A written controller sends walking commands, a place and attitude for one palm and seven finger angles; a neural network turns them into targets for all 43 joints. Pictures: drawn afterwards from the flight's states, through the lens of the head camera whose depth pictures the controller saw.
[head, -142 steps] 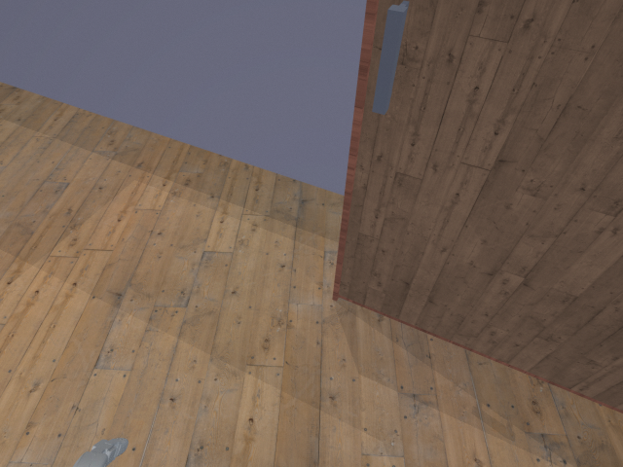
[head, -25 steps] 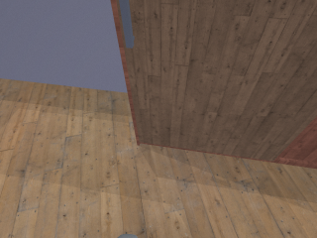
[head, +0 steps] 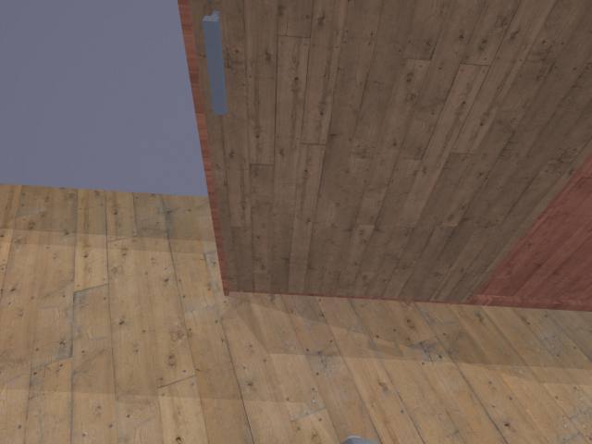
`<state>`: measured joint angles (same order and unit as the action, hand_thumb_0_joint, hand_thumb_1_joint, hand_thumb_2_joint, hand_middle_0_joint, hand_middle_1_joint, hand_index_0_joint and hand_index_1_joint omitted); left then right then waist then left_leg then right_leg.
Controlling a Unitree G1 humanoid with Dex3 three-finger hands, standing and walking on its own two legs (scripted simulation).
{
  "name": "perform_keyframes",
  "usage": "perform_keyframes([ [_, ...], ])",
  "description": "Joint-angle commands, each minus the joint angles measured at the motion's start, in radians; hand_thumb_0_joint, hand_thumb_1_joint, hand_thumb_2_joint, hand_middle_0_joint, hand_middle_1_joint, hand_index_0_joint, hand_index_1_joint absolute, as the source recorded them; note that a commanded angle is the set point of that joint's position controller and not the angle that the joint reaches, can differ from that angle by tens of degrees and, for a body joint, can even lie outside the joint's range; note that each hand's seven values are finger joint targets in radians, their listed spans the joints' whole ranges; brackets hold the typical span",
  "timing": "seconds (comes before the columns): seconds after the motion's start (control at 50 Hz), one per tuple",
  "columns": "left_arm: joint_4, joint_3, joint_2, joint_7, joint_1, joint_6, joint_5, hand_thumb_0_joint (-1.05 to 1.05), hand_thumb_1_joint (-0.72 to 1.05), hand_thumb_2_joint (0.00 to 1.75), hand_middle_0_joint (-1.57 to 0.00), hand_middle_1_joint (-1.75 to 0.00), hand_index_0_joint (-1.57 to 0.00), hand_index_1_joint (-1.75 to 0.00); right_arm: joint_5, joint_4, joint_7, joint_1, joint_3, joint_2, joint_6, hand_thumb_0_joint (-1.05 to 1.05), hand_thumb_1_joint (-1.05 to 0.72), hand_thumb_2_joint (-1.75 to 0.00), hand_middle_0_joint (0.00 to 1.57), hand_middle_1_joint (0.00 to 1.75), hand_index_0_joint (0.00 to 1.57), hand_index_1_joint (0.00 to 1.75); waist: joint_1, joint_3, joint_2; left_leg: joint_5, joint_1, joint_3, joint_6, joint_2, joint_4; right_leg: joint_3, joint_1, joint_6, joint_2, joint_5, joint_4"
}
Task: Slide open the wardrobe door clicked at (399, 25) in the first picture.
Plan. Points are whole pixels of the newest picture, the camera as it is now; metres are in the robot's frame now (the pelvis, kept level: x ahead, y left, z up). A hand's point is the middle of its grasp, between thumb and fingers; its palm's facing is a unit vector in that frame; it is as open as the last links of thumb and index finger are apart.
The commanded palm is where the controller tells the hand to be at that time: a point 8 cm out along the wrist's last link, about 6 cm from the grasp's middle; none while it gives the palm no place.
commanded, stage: take the last steps up to it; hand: left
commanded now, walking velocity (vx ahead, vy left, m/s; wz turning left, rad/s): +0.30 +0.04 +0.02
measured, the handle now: (218, 64) +0.75 +0.19 +0.16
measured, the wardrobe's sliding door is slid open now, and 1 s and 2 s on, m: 0.00 0.00 0.00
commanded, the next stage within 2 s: come to a stop and stand still in 0.54 s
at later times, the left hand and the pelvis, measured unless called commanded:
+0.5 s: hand (196, 441) +0.17 +0.15 -0.17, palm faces +0.12 -0.97 -0.22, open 7.2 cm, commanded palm none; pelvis +0.16 -0.03 -0.01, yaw +3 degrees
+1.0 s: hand (164, 379) +0.27 +0.23 -0.20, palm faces +0.08 -0.98 -0.20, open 7.4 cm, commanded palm none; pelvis +0.23 +0.03 -0.01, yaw +1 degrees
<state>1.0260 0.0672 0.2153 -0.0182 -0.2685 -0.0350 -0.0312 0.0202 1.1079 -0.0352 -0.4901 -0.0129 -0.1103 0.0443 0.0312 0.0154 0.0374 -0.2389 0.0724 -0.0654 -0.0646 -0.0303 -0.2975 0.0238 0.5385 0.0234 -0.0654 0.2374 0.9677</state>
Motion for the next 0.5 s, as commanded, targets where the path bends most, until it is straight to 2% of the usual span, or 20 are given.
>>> perform_keyframes([
  [0.0, -0.119, -0.008, -0.003, -0.009, 0.174, 0.048, 0.001, 0.00, 0.90, 0.90, -0.20, -0.30, -0.20, -0.30, 0.007, -0.006, -0.007, -0.100, -0.031, -0.151, 0.027, 0.00, -0.90, -0.90, 0.20, 0.30, 0.20, 0.30, 0.032, -0.143, -0.147, 0.018, -0.041, 0.254, -0.144, 0.294, 0.146, 0.040, 0.125, -0.006, -0.021, 0.037, -0.157],
  [0.06, -0.124, -0.012, -0.021, -0.007, 0.211, 0.058, 0.003, 0.00, 0.90, 0.90, -0.20, -0.30, -0.20, -0.30, 0.011, 0.017, -0.007, -0.120, -0.030, -0.143, 0.023, 0.00, -0.90, -0.90, 0.20, 0.30, 0.20, 0.30, 0.041, -0.136, -0.161, 0.153, -0.035, 0.229, -0.137, 0.292, 0.097, 0.068, 0.040, -0.018, -0.002, 0.076, -0.266],
  [0.1, -0.109, -0.011, -0.031, -0.003, 0.178, 0.066, 0.005, 0.00, 0.90, 0.90, -0.20, -0.30, -0.20, -0.30, 0.012, 0.028, -0.006, -0.109, -0.032, -0.143, 0.020, 0.00, -0.90, -0.90, 0.20, 0.30, 0.20, 0.30, 0.022, -0.116, -0.164, 0.222, -0.009, 0.190, -0.119, 0.277, 0.048, 0.089, -0.074, -0.030, 0.022, 0.068, -0.348],
  [0.12, -0.095, -0.009, -0.030, -0.001, 0.151, 0.070, 0.005, 0.00, 0.90, 0.90, -0.20, -0.30, -0.20, -0.30, 0.010, 0.032, -0.006, -0.105, -0.030, -0.142, 0.019, 0.00, -0.90, -0.90, 0.20, 0.30, 0.20, 0.30, 0.005, -0.105, -0.150, 0.232, 0.035, 0.170, -0.101, 0.259, 0.011, 0.101, -0.170, -0.035, 0.038, 0.026, -0.401],
  [0.14, -0.070, -0.002, -0.012, 0.002, 0.074, 0.077, 0.004, 0.00, 0.90, 0.90, -0.20, -0.30, -0.20, -0.30, 0.005, 0.035, -0.004, -0.092, -0.030, -0.135, 0.019, 0.00, -0.90, -0.90, 0.20, 0.30, 0.20, 0.30, -0.035, -0.071, -0.120, 0.252, 0.087, 0.136, -0.075, 0.232, -0.075, 0.109, -0.314, -0.042, 0.050, -0.021, -0.489],
  [0.16, -0.028, 0.009, 0.025, 0.008, -0.047, 0.086, 0.002, 0.00, 0.90, 0.90, -0.20, -0.30, -0.20, -0.30, -0.004, 0.031, 0.001, -0.080, -0.030, -0.124, 0.024, 0.00, -0.90, -0.90, 0.20, 0.30, 0.20, 0.30, -0.087, -0.002, -0.071, 0.248, 0.175, 0.091, -0.039, 0.195, -0.206, 0.055, -0.519, -0.064, 0.006, -0.059, -0.515],
  [0.18, 0.016, 0.028, 0.107, 0.020, -0.198, 0.100, -0.004, 0.00, 0.90, 0.90, -0.20, -0.30, -0.20, -0.30, -0.014, 0.008, 0.012, -0.071, -0.026, -0.094, 0.033, 0.00, -0.90, -0.90, 0.20, 0.30, 0.20, 0.30, -0.144, 0.086, 0.081, 0.071, 0.374, 0.014, 0.006, 0.125, -0.440, -0.166, -0.759, -0.130, -0.197, 0.040, -0.567],
  [0.2, 0.042, 0.048, 0.189, 0.028, -0.297, 0.104, 0.006, 0.00, 0.90, 0.90, -0.20, -0.30, -0.20, -0.30, -0.012, -0.032, 0.013, -0.057, -0.024, -0.072, 0.035, 0.00, -0.90, -0.90, 0.20, 0.30, 0.20, 0.30, -0.150, 0.138, 0.240, -0.320, 0.569, -0.023, 0.041, 0.031, -0.708, -0.509, -0.863, -0.216, -0.418, 0.019, -0.684],
  [0.22, 0.046, 0.046, 0.178, 0.032, -0.281, 0.098, 0.018, 0.00, 0.90, 0.90, -0.20, -0.30, -0.20, -0.30, -0.001, -0.040, 0.015, 0.005, -0.038, -0.116, 0.028, 0.00, -0.90, -0.90, 0.20, 0.30, 0.20, 0.30, -0.151, 0.063, 0.115, -0.306, 0.620, 0.046, 0.037, 0.076, -0.843, -0.489, -0.778, -0.242, -0.425, 0.012, -0.726],
  [0.24, 0.039, 0.040, 0.131, 0.037, -0.202, 0.101, 0.019, 0.00, 0.90, 0.90, -0.20, -0.30, -0.20, -0.30, -0.002, -0.037, 0.019, 0.023, -0.045, -0.103, 0.023, 0.00, -0.90, -0.90, 0.20, 0.30, 0.20, 0.30, -0.117, 0.011, 0.106, -0.214, 0.600, 0.064, 0.034, 0.120, -0.887, -0.419, -0.657, -0.223, -0.386, 0.090, -0.743],
  [0.26, 0.022, 0.027, 0.088, 0.039, -0.143, 0.102, 0.015, 0.00, 0.90, 0.90, -0.20, -0.30, -0.20, -0.30, 0.000, -0.039, 0.024, 0.057, -0.043, -0.081, 0.015, 0.00, -0.90, -0.90, 0.20, 0.30, 0.20, 0.30, -0.100, -0.072, 0.060, -0.165, 0.602, 0.064, 0.040, 0.146, -0.892, -0.369, -0.534, -0.212, -0.363, 0.134, -0.774],
  [0.28, 0.011, 0.013, 0.041, 0.041, -0.101, 0.105, 0.013, 0.00, 0.90, 0.90, -0.20, -0.30, -0.20, -0.30, 0.004, -0.035, 0.028, 0.063, -0.042, -0.065, 0.004, 0.00, -0.90, -0.90, 0.20, 0.30, 0.20, 0.30, -0.070, -0.115, 0.018, -0.105, 0.571, 0.068, 0.049, 0.164, -0.868, -0.267, -0.441, -0.188, -0.319, 0.075, -0.791],
  [0.3, 0.013, 0.001, 0.003, 0.041, -0.088, 0.107, 0.010, 0.00, 0.90, 0.90, -0.20, -0.30, -0.20, -0.30, 0.007, -0.031, 0.030, 0.061, -0.042, -0.040, -0.008, 0.00, -0.90, -0.90, 0.20, 0.30, 0.20, 0.30, -0.051, -0.157, 0.001, -0.069, 0.534, 0.055, 0.060, 0.170, -0.843, -0.182, -0.359, -0.169, -0.285, -0.001, -0.807],
  [0.32, 0.013, -0.004, -0.020, 0.041, -0.094, 0.112, 0.006, 0.00, 0.90, 0.90, -0.20, -0.30, -0.20, -0.30, 0.010, -0.030, 0.032, 0.048, -0.041, -0.021, -0.017, 0.00, -0.90, -0.90, 0.20, 0.30, 0.20, 0.30, -0.033, -0.157, 0.013, -0.043, 0.513, 0.040, 0.071, 0.164, -0.817, -0.119, -0.330, -0.157, -0.252, -0.083, -0.807],
  [0.34, 0.012, -0.001, -0.034, 0.044, -0.105, 0.119, 0.000, 0.00, 0.90, 0.90, -0.20, -0.30, -0.20, -0.30, 0.012, -0.032, 0.036, 0.041, -0.044, -0.007, -0.022, 0.00, -0.90, -0.90, 0.20, 0.30, 0.20, 0.30, -0.025, -0.145, 0.012, -0.033, 0.501, 0.025, 0.079, 0.164, -0.790, -0.081, -0.325, -0.162, -0.245, -0.158, -0.800],
  [0.36, 0.007, -0.003, -0.019, 0.045, -0.090, 0.122, 0.001, 0.00, 0.90, 0.90, -0.20, -0.30, -0.20, -0.30, 0.012, -0.041, 0.039, 0.043, -0.044, -0.011, -0.028, 0.00, -0.90, -0.90, 0.20, 0.30, 0.20, 0.30, -0.011, -0.142, 0.042, -0.013, 0.495, 0.020, 0.089, 0.171, -0.756, -0.038, -0.310, -0.162, -0.241, -0.204, -0.800],
  [0.4, 0.007, -0.007, -0.001, 0.041, -0.086, 0.124, 0.004, 0.00, 0.90, 0.90, -0.20, -0.30, -0.20, -0.30, 0.010, -0.069, 0.048, 0.091, -0.046, -0.022, -0.033, 0.00, -0.90, -0.90, 0.20, 0.30, 0.20, 0.30, -0.010, -0.139, 0.073, 0.039, 0.492, 0.002, 0.099, 0.166, -0.686, 0.001, -0.314, -0.157, -0.216, -0.269, -0.797],
  [0.48, 0.019, -0.002, 0.055, 0.041, -0.097, 0.125, 0.002, 0.00, 0.90, 0.90, -0.20, -0.30, -0.20, -0.30, 0.006, -0.126, 0.065, 0.217, -0.043, -0.056, -0.025, 0.00, -0.90, -0.90, 0.20, 0.30, 0.20, 0.30, -0.027, -0.135, 0.099, 0.087, 0.462, -0.030, 0.101, 0.158, -0.488, 0.041, -0.361, -0.146, -0.208, -0.367, -0.751],
])
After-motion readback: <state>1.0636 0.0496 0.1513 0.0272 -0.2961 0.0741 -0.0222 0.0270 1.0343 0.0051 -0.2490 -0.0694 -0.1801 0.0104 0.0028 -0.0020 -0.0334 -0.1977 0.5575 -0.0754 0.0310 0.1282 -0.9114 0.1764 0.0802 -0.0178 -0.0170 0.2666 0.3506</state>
